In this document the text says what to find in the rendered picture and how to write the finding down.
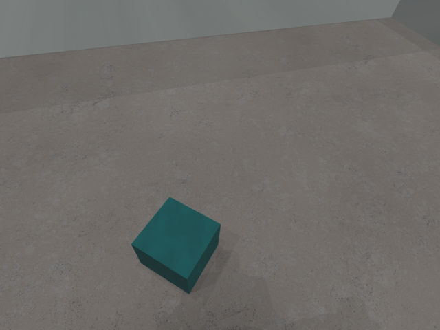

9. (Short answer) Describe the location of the carton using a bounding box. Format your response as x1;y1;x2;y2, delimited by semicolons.
131;197;221;294

